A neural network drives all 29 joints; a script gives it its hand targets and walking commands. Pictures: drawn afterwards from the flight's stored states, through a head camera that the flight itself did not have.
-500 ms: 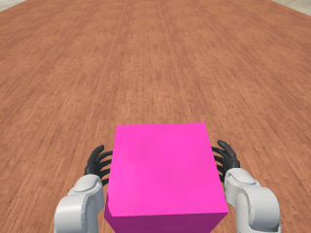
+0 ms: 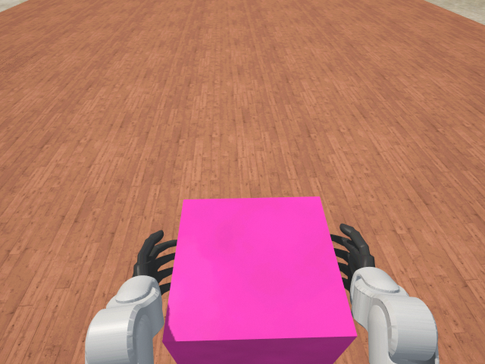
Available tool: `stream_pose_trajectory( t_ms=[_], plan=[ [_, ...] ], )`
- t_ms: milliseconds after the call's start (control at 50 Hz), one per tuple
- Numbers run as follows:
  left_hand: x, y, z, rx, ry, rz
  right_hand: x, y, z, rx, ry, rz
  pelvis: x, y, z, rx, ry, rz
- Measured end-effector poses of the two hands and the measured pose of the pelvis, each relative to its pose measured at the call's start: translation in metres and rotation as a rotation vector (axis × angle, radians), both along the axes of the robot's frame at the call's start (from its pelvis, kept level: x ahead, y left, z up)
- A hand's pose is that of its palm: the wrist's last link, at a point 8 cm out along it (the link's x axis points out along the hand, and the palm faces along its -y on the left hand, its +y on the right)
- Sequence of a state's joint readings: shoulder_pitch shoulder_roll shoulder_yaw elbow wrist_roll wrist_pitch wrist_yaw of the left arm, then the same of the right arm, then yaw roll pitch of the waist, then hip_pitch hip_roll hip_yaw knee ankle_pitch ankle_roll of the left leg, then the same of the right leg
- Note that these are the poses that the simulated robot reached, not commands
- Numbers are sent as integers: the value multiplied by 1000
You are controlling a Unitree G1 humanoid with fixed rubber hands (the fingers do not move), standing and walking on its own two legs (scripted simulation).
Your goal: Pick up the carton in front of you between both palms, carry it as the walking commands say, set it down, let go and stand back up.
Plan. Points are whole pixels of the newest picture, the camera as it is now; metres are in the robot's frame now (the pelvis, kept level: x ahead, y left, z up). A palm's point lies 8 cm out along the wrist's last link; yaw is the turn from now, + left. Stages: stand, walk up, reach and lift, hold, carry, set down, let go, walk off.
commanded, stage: carry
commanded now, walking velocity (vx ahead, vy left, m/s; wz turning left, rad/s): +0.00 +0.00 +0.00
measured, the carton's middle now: (253, 295) +0.25 +0.00 +0.03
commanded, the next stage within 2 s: hold in 1.18 s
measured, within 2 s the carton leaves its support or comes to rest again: neither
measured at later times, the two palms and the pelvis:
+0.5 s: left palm (152, 306) +0.22 +0.15 +0.05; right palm (353, 297) +0.22 -0.15 +0.06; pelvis -0.04 +0.00 +0.00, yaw +0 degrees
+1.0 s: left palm (156, 298) +0.24 +0.15 +0.04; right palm (348, 290) +0.24 -0.15 +0.04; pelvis -0.05 +0.00 +0.00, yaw +0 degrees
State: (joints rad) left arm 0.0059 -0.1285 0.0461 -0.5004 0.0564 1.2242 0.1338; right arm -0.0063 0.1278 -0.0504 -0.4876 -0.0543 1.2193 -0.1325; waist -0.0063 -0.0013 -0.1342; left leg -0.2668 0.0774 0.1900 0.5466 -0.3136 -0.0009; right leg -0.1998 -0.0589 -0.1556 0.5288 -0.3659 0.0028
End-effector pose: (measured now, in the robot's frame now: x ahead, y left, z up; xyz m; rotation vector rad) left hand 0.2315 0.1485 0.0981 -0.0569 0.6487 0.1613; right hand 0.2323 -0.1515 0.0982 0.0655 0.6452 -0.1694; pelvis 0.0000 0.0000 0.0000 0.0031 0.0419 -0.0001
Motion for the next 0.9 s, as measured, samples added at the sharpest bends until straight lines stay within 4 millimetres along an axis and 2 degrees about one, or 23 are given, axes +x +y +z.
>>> stream_pose_trajectory(
  t_ms=[120, 340, 680, 760, 900],
  plan=[
    [-9, 2, -5, 13, 29, -4, -8, 2, -5, -13, 29, 10, -11, 1, 2, -1, -9, 1],
    [-13, 2, -25, 34, 60, -32, -13, 3, -25, -39, 60, 39, -32, 1, 4, -3, -8, 3],
    [-1, 1, -64, 82, 54, -69, 0, 2, -63, -91, 55, 69, -50, 1, 4, -5, -9, 1],
    [4, 1, -65, 83, 29, -68, 4, 2, -64, -91, 30, 67, -52, 1, 4, -5, -7, 1],
    [8, 1, -56, 77, -4, -60, 8, 1, -55, -83, -3, 61, -50, 0, 3, -4, -3, 2]
  ],
)
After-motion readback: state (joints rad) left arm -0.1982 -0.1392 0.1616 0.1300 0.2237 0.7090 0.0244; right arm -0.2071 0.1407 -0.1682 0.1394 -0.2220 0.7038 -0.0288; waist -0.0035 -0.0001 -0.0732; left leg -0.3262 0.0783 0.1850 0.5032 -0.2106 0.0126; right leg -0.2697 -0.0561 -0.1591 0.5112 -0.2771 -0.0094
